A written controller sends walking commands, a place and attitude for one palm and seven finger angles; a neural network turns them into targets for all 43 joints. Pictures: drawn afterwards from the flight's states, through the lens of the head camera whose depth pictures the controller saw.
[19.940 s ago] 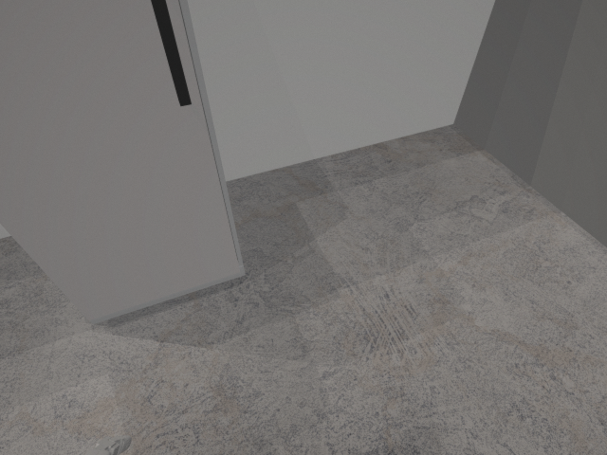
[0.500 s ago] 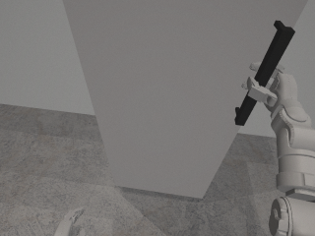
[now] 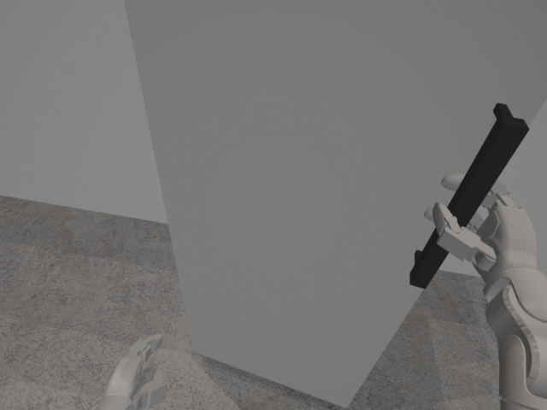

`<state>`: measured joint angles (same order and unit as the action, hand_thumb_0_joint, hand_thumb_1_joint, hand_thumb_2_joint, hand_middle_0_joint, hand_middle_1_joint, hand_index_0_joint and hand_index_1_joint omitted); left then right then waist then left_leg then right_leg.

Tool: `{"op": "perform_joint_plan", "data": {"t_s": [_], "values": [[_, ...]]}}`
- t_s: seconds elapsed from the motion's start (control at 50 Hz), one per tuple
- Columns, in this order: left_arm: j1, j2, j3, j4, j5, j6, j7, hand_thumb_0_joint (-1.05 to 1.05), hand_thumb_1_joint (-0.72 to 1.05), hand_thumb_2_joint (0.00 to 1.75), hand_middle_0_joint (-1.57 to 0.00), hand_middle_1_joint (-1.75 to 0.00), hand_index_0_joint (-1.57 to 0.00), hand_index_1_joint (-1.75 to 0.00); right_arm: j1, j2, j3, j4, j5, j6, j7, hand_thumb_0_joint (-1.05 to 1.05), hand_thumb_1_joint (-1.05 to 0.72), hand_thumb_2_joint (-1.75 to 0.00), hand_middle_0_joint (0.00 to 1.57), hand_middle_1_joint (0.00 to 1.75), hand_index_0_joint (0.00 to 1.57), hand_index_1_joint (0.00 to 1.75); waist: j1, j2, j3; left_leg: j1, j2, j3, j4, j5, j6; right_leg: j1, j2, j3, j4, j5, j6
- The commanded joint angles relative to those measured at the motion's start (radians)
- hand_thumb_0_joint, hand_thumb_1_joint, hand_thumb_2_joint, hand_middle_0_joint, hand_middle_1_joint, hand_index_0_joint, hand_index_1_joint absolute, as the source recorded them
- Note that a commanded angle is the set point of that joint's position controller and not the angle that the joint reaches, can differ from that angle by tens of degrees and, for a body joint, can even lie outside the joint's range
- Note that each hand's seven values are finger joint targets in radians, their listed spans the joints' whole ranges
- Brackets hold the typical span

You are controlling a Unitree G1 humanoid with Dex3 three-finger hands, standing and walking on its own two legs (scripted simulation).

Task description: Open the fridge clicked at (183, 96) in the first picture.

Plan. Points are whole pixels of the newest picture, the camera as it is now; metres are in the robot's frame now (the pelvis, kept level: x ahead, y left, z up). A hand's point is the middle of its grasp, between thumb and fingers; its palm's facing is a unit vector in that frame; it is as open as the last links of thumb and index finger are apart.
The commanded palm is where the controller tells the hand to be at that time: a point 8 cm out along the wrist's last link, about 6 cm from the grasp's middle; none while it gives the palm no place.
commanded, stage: walk backward, drawing the door open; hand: right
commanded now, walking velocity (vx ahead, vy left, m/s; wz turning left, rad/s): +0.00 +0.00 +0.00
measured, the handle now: (453, 207) +0.35 -0.22 +0.19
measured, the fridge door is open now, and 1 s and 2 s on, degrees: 9 45 86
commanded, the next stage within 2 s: stop walking and hold the door back in 1.78 s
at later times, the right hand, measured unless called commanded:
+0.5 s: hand (422, 305) +0.19 -0.13 +0.19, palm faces +0.37 +0.89 -0.26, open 7.2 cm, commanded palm +0.14 -0.17 +0.20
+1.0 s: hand out of the picture +0.07 +0.01 +0.18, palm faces +0.53 +0.81 -0.25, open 7.9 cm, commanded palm +0.01 -0.02 +0.19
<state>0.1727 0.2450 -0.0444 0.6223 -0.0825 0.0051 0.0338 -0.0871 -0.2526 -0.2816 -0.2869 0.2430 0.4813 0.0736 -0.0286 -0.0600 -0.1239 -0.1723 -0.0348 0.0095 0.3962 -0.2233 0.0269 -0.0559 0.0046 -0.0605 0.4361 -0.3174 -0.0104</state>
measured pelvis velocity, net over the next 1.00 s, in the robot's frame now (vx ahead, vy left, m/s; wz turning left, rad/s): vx -0.12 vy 0.24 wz -0.56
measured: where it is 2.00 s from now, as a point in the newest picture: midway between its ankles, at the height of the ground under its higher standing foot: outside the picture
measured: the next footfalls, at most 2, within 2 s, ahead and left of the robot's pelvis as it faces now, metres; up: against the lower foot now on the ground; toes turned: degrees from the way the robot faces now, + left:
right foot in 0.74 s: -0.11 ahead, -0.06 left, +0.00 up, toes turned -26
left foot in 0.92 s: +0.03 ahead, +0.27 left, +0.00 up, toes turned -25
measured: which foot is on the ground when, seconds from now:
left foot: down 0.00-0.74, up 0.76-0.90, down 0.92-1.00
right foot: down 0.00-0.46, up 0.48-0.72, down 0.74-0.92, up 0.94-1.00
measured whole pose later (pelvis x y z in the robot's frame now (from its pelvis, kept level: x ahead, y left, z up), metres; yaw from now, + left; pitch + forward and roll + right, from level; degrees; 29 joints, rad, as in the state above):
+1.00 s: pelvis -0.12 +0.24 -0.03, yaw -32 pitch -4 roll -1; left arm 0.11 0.18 0.01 0.66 -0.01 -0.09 0.04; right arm 0.04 -0.21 0.00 -0.54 0.00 0.03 -0.06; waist 0.03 -0.05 0.12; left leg -0.38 0.04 0.11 0.73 -0.28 0.05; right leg -0.54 -0.10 0.06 1.08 -0.54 0.05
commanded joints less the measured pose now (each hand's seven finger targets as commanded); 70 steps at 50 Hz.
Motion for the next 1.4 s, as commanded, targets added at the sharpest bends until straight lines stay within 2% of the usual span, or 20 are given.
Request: {"op": "perform_joint_plan", "data": {"t_s": [0.0, 0.02, 0.1, 0.28, 0.36, 0.46, 0.66, 0.68, 0.72, 0.74, 0.84, 0.9, 1.06, 1.1, 1.12, 1.14, 1.26, 1.3, 1.32, 1.38], "values": [[-0.247, 0.095, 0.024, -0.198, 0.005, -0.067, -0.003, 0.0, 0.9, 0.9, -0.2, -0.3, -0.2, -0.3, -0.06, -0.201, -0.101, -0.452, 0.023, -0.012, 0.003, 0.0, -0.9, -0.9, 0.45, 1.4, 0.45, 1.4, -0.078, 0.004, -0.186, 0.21, 0.027, 0.037, 0.07, 0.579, 0.013, -0.031, -0.037, 0.053, 0.005, 0.716, 0.021], [-0.144, 0.148, 0.035, -0.232, 0.042, -0.061, 0.019, 0.0, 0.9, 0.9, -0.2, -0.3, -0.2, -0.3, -0.386, -0.416, -0.113, -0.459, -0.123, -0.215, -0.097, 0.0, -0.9, -0.9, 0.45, 1.4, 0.45, 1.4, 0.036, 0.092, -0.038, 0.057, 0.122, -0.089, 0.024, 0.599, -0.004, -0.123, -0.077, 0.078, 0.093, 0.535, -0.012], [-0.114, 0.091, 0.028, -0.199, 0.064, -0.03, 0.029, 0.0, 0.9, 0.9, -0.2, -0.3, -0.2, -0.3, -0.005, -0.17, 0.053, -0.323, -0.151, -0.357, -0.149, 0.0, -0.9, -0.9, 0.45, 1.4, 0.45, 1.4, 0.038, 0.131, -0.078, -0.023, 0.212, -0.081, 0.056, 0.535, 0.032, -0.129, -0.061, 0.097, 0.164, 0.328, -0.016], [-0.123, 0.066, 0.042, -0.242, 0.118, -0.027, 0.002, 0.0, 0.9, 0.9, -0.2, -0.3, -0.2, -0.3, 0.012, -0.105, 0.117, -0.513, -0.212, -0.512, -0.172, 0.0, -0.9, -0.9, 0.45, 1.4, 0.45, 1.4, 0.05, -0.16, -0.136, -0.325, 0.027, 0.046, 0.269, -0.092, -0.046, 0.231, -0.231, 0.282, 0.115, 1.471, -0.001], [-0.137, 0.059, 0.049, -0.235, 0.115, -0.032, 0.004, 0.0, 0.9, 0.9, -0.2, -0.3, -0.2, -0.3, 0.046, -0.125, 0.085, -0.507, -0.213, -0.548, -0.166, 0.0, -0.9, -0.9, 0.45, 1.4, 0.45, 1.4, 0.046, -0.018, -0.113, -0.112, 0.071, 0.003, 0.171, 0.19, -0.022, -0.025, -0.226, 0.273, 0.124, 1.068, -0.015], [-0.112, 0.021, 0.061, -0.226, 0.085, -0.077, 0.028, 0.0, 0.9, 0.9, -0.2, -0.3, -0.2, -0.3, 0.1, -0.17, 0.01, -0.514, -0.203, -0.58, -0.176, 0.0, -0.9, -0.9, 0.45, 1.4, 0.45, 1.4, 0.002, 0.234, -0.171, 0.135, 0.402, -0.147, 0.019, 0.586, 0.158, -0.435, -0.003, 0.081, 0.595, -0.244, 0.022], [-0.064, 0.025, 0.049, -0.202, 0.103, -0.112, 0.055, 0.0, 0.9, 0.9, -0.2, -0.3, -0.2, -0.3, -0.023, -0.082, 0.177, -0.624, -0.205, -0.585, -0.185, 0.0, -0.9, -0.9, 0.45, 1.4, 0.45, 1.4, 0.052, 0.108, -0.118, -0.072, 0.292, 0.1, 0.072, 0.061, 0.02, -0.199, -0.103, -0.034, 0.247, -0.086, 0.014], [-0.038, 0.039, 0.053, -0.201, 0.106, -0.121, 0.056, 0.0, 0.9, 0.9, -0.2, -0.3, -0.2, -0.3, -0.038, -0.067, 0.207, -0.625, -0.203, -0.585, -0.184, 0.0, -0.9, -0.9, 0.45, 1.4, 0.45, 1.4, 0.074, 0.032, -0.098, -0.186, 0.238, 0.112, 0.21, -0.006, -0.05, -0.132, -0.156, 0.071, 0.096, -0.05, -0.024], [-0.073, 0.081, 0.062, -0.226, 0.123, -0.127, 0.049, 0.0, 0.9, 0.9, -0.2, -0.3, -0.2, -0.3, -0.061, -0.043, 0.24, -0.582, -0.217, -0.597, -0.173, 0.0, -0.9, -0.9, 0.45, 1.4, 0.45, 1.4, 0.068, -0.286, 0.001, -0.412, 0.067, -0.019, 0.722, -0.234, -0.185, -0.182, -0.564, 0.766, -0.21, 0.258, -0.23], [-0.088, 0.082, 0.074, -0.223, 0.126, -0.11, 0.047, 0.0, 0.9, 0.9, -0.2, -0.3, -0.2, -0.3, -0.05, -0.085, 0.195, -0.533, -0.254, -0.608, -0.168, 0.0, -0.9, -0.9, 0.45, 1.4, 0.45, 1.4, 0.05, -0.184, -0.005, -0.403, 0.103, -0.13, 0.893, -0.211, -0.103, -0.201, -0.621, 0.824, -0.211, 0.321, -0.251], [-0.168, 0.065, 0.093, -0.186, 0.092, -0.148, 0.019, 0.0, 0.9, 0.9, -0.2, -0.3, -0.2, -0.3, -0.063, -0.019, 0.212, -0.576, -0.229, -0.602, -0.149, 0.0, -0.9, -0.9, 0.45, 1.4, 0.45, 1.4, 0.017, -0.093, -0.033, -0.031, 0.058, -0.036, 0.304, -0.189, -0.073, -0.377, -0.293, 0.245, 0.015, 0.115, -0.049], [-0.178, 0.002, 0.098, -0.165, 0.061, -0.157, 0.013, 0.0, 0.9, 0.9, -0.2, -0.3, -0.2, -0.3, -0.112, -0.125, 0.141, -0.611, -0.237, -0.588, -0.167, 0.0, -0.9, -0.9, 0.45, 1.4, 0.45, 1.4, 0.0, 0.434, -0.118, 0.035, 0.375, -0.29, -0.14, -0.155, 0.126, -0.506, 0.002, -0.005, 0.665, -0.31, 0.063], [-0.14, -0.001, 0.06, -0.185, 0.084, -0.154, 0.028, 0.0, 0.9, 0.9, -0.2, -0.3, -0.2, -0.3, -0.088, 0.014, 0.298, -0.61, -0.226, -0.605, -0.143, 0.0, -0.9, -0.9, 0.45, 1.4, 0.45, 1.4, 0.051, 0.222, -0.048, -0.077, 0.297, 0.102, 0.091, 0.149, 0.11, -0.278, -0.096, -0.048, 0.406, -0.211, 0.027], [-0.102, 0.047, 0.068, -0.199, 0.093, -0.15, 0.029, 0.0, 0.9, 0.9, -0.2, -0.3, -0.2, -0.3, -0.125, 0.027, 0.344, -0.615, -0.215, -0.607, -0.142, 0.0, -0.9, -0.9, 0.45, 1.4, 0.45, 1.4, 0.098, -0.007, -0.03, -0.365, 0.204, 0.12, 0.422, -0.074, 0.024, -0.065, -0.217, 0.173, 0.001, -0.026, -0.035], [-0.116, 0.091, 0.081, -0.23, 0.111, -0.157, 0.029, 0.0, 0.9, 0.9, -0.2, -0.3, -0.2, -0.3, -0.117, 0.04, 0.362, -0.605, -0.227, -0.623, -0.137, 0.0, -0.9, -0.9, 0.45, 1.4, 0.45, 1.4, 0.076, -0.264, -0.013, -0.545, 0.087, 0.058, 0.697, -0.289, -0.059, -0.009, -0.523, 0.651, -0.161, 0.237, -0.144], [-0.08, 0.1, 0.084, -0.212, 0.119, -0.137, 0.029, 0.0, 0.9, 0.9, -0.2, -0.3, -0.2, -0.3, -0.092, -0.01, 0.341, -0.517, -0.279, -0.63, -0.137, 0.0, -0.9, -0.9, 0.45, 1.4, 0.45, 1.4, 0.077, -0.197, -0.015, -0.53, 0.118, -0.095, 0.845, -0.258, -0.087, -0.038, -0.626, 0.845, -0.187, 0.339, -0.214], [-0.201, 0.078, 0.103, -0.19, 0.083, -0.137, -0.004, 0.0, 0.9, 0.9, -0.2, -0.3, -0.2, -0.3, -0.036, 0.029, 0.291, -0.537, -0.239, -0.6, -0.141, 0.0, -0.9, -0.9, 0.45, 1.4, 0.45, 1.4, 0.014, -0.176, 0.0, 0.03, 0.055, -0.005, 0.313, -0.197, -0.069, -0.438, -0.296, 0.223, -0.06, -0.085, -0.047], [-0.157, 0.019, 0.105, -0.178, 0.063, -0.134, -0.011, 0.0, 0.9, 0.9, -0.2, -0.3, -0.2, -0.3, -0.07, 0.001, 0.279, -0.57, -0.243, -0.592, -0.153, 0.0, -0.9, -0.9, 0.45, 1.4, 0.45, 1.4, 0.008, 0.187, -0.104, 0.085, 0.163, -0.056, -0.082, -0.219, 0.013, -0.407, -0.053, 0.017, 0.342, -0.254, 0.05], [-0.19, -0.002, 0.107, -0.184, 0.052, -0.143, -0.003, 0.0, 0.9, 0.9, -0.2, -0.3, -0.2, -0.3, -0.09, -0.073, 0.218, -0.607, -0.249, -0.588, -0.163, 0.0, -0.9, -0.9, 0.45, 1.4, 0.45, 1.4, -0.013, 0.46, -0.094, -0.011, 0.382, -0.338, -0.168, -0.253, 0.151, -0.5, 0.016, -0.014, 0.737, -0.342, 0.074], [-0.187, -0.009, 0.089, -0.16, 0.071, -0.155, 0.009, 0.0, 0.9, 0.9, -0.2, -0.3, -0.2, -0.3, -0.091, -0.089, 0.199, -0.67, -0.247, -0.602, -0.154, 0.0, -0.9, -0.9, 0.45, 1.4, 0.45, 1.4, 0.018, 0.269, -0.079, -0.013, 0.353, -0.088, -0.009, 0.126, 0.149, -0.512, -0.06, 0.002, 0.911, -0.307, 0.049]]}}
